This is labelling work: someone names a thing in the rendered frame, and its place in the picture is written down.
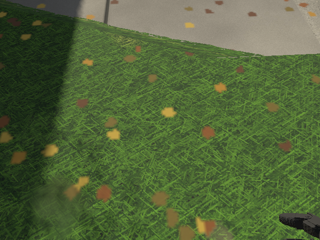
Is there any robot right hand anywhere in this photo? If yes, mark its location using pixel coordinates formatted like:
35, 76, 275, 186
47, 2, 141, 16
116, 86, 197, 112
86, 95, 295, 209
279, 212, 320, 240

